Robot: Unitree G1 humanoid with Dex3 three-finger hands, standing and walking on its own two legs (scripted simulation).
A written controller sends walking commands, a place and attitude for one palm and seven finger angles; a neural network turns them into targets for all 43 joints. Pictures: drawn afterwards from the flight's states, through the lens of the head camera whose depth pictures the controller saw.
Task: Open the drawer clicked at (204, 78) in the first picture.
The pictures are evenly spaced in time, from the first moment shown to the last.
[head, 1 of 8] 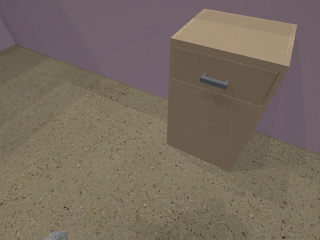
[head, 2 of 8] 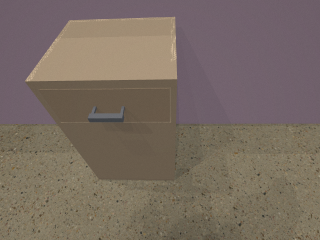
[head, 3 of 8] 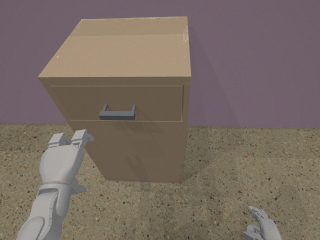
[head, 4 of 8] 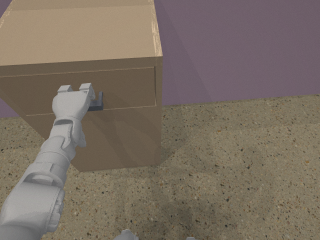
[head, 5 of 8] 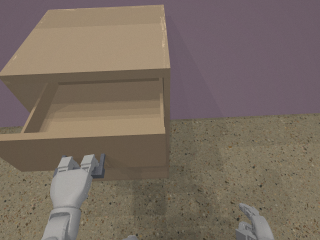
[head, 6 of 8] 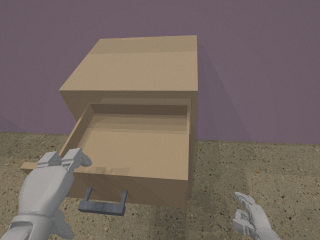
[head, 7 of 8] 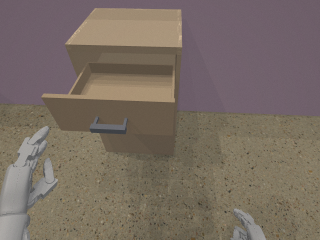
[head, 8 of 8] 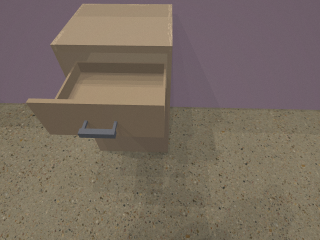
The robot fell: no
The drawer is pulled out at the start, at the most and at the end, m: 0.00 0.30 0.30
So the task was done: yes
